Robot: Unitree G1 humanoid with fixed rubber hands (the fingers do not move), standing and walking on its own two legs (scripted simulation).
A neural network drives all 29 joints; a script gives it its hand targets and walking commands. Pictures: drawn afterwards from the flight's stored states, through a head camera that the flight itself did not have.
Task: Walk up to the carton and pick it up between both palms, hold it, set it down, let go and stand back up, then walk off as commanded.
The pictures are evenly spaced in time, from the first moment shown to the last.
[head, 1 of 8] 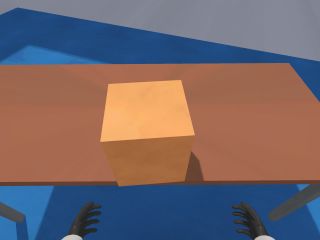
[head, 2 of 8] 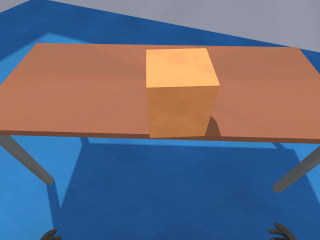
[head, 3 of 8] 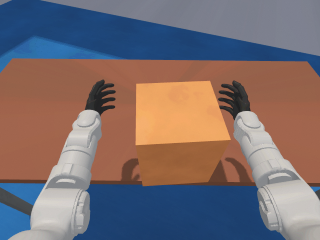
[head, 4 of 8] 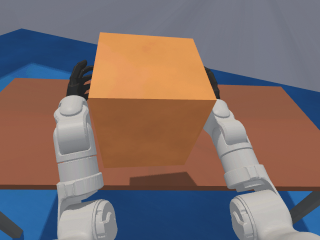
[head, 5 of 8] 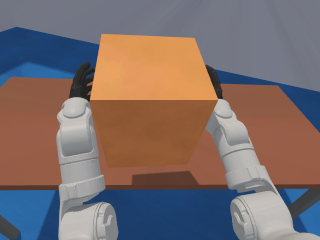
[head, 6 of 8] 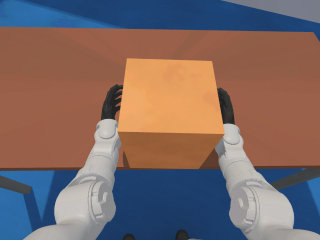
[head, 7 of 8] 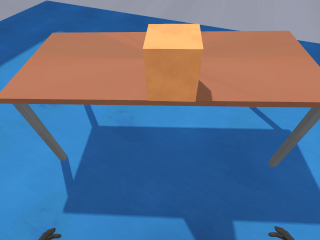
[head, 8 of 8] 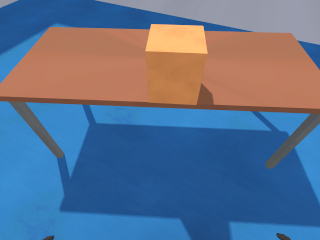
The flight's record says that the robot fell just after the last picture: no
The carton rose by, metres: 0.22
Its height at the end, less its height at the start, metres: +0.00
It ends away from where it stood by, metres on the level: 0.01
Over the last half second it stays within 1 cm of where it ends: yes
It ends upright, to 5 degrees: yes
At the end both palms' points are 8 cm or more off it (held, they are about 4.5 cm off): yes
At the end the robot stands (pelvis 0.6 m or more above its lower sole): yes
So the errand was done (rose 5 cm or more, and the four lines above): yes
